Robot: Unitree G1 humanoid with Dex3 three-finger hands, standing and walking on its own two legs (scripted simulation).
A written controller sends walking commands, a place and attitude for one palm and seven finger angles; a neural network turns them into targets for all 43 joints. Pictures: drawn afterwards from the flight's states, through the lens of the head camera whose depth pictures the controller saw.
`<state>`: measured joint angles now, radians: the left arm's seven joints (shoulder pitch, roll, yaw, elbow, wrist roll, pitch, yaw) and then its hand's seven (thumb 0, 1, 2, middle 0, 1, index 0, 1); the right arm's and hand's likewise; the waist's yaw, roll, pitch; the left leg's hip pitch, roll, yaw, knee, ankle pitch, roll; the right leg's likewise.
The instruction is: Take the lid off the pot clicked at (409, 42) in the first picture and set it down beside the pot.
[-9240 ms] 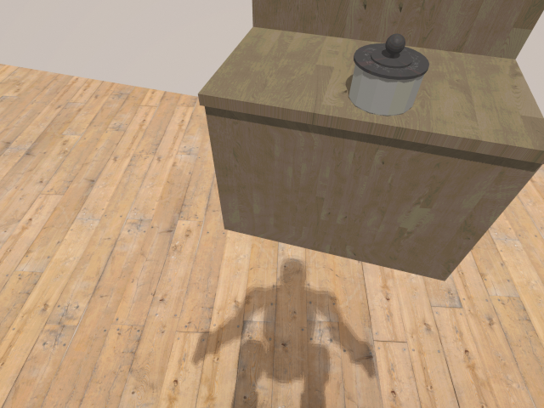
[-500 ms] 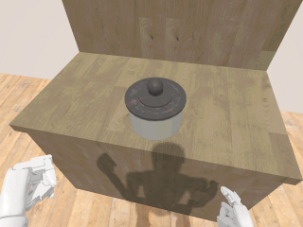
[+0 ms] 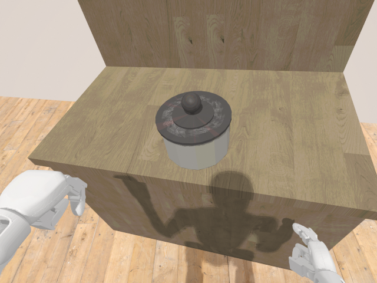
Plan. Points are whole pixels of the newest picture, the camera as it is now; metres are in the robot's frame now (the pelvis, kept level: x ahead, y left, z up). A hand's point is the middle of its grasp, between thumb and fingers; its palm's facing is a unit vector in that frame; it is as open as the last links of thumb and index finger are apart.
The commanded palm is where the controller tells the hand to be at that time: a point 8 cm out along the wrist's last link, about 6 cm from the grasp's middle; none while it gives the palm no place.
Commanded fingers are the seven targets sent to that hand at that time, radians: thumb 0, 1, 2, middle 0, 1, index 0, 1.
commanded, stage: reach forward and open the fingers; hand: left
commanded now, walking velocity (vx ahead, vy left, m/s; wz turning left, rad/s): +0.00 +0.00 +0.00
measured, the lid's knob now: (191, 102) +0.51 +0.06 +0.11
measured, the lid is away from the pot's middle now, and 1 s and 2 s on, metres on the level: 0.00 0.00 0.00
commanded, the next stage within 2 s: move the open hand above the knob in 0.62 s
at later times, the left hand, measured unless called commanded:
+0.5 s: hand (55, 170) +0.25 +0.26 +0.17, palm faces -0.12 +0.04 -0.99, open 9.7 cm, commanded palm +0.23 +0.26 +0.24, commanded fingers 0.00 -0.33 1.47 -0.83 -0.08 -0.83 -0.08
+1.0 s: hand (81, 137) +0.31 +0.23 +0.19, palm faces -0.11 +0.04 -0.99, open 10.2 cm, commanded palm +0.29 +0.22 +0.26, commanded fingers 0.00 -0.35 1.51 -0.83 -0.08 -0.83 -0.08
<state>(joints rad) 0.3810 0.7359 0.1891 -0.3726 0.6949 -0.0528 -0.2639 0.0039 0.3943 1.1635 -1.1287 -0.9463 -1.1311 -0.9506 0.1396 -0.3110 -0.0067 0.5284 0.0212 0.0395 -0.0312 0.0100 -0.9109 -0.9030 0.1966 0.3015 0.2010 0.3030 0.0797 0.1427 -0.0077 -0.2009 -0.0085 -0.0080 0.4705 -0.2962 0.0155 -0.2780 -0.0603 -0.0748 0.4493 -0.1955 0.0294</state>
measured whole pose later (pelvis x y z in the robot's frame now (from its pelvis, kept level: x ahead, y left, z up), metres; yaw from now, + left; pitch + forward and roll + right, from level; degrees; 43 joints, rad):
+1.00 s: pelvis -0.02 +0.01 +0.00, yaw +0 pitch +1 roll +1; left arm -0.34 0.71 0.00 -0.10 0.75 0.09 -0.46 0.00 -0.34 1.50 -0.85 -0.08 -0.85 -0.09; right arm 0.14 -0.30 0.03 0.53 0.05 0.06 0.01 0.01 -0.91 -0.90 0.20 0.30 0.20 0.30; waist 0.05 0.12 0.01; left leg -0.22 -0.04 0.01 0.45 -0.25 0.03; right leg -0.32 -0.09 -0.05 0.46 -0.16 0.03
